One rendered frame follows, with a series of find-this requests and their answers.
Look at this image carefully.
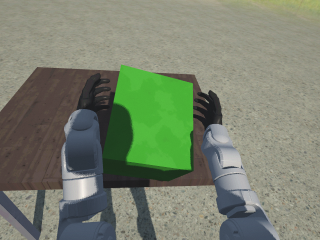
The robot right hand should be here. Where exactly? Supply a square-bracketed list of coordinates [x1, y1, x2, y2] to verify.
[193, 90, 223, 130]

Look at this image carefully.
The robot left forearm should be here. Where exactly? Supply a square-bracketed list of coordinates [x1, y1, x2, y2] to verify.
[56, 109, 108, 240]

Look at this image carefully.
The right robot upper arm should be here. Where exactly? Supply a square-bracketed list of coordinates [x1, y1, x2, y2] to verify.
[219, 217, 279, 240]

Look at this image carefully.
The robot right forearm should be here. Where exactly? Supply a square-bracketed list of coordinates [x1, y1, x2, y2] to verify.
[201, 124, 280, 240]

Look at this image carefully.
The left robot upper arm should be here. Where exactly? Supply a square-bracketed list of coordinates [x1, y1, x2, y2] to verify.
[59, 221, 116, 240]

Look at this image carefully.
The robot left hand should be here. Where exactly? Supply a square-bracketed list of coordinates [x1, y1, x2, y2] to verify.
[76, 73, 111, 113]

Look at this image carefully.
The carton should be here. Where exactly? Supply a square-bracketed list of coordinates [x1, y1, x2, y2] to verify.
[102, 64, 194, 181]

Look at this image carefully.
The table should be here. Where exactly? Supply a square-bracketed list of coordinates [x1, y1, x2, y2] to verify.
[0, 67, 215, 240]

